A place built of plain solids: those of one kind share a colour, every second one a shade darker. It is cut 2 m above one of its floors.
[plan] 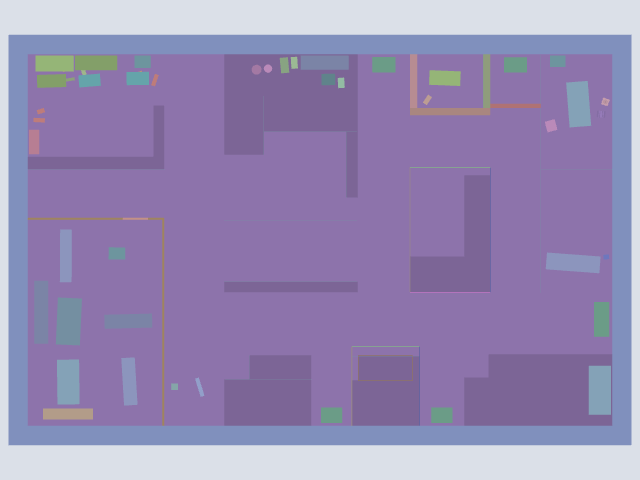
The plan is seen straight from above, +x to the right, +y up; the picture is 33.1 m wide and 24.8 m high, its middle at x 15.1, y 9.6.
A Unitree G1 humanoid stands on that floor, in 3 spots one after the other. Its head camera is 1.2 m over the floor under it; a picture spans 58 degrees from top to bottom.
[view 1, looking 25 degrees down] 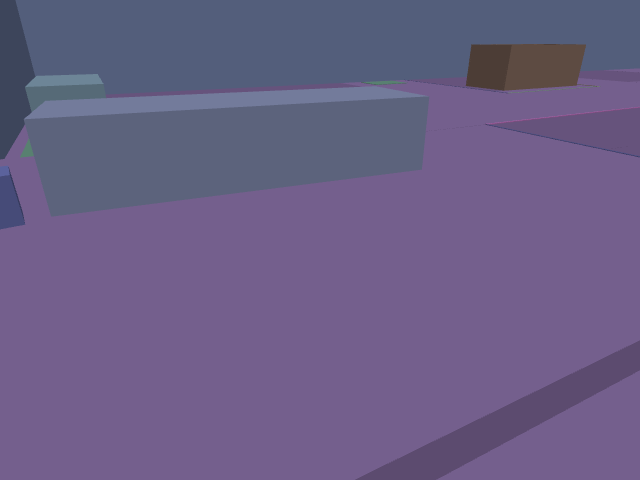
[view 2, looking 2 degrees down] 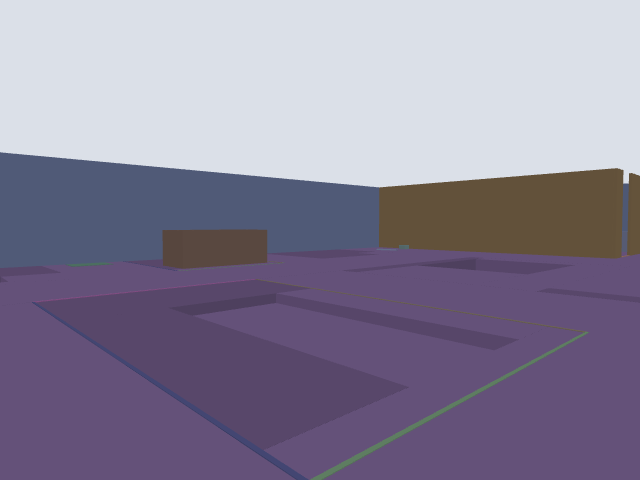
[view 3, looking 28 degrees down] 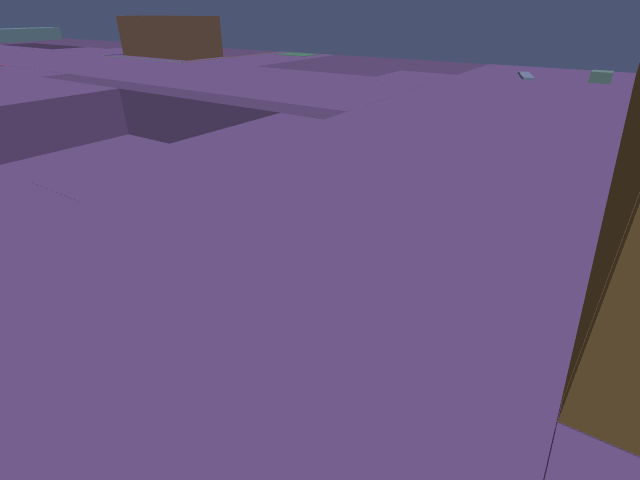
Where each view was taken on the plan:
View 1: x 29.24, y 11.77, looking -117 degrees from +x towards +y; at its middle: floor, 2.41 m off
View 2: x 25.20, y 14.82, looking -133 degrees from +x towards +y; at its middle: wall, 20.28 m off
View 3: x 7.15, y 12.00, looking -56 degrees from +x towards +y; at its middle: floor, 2.56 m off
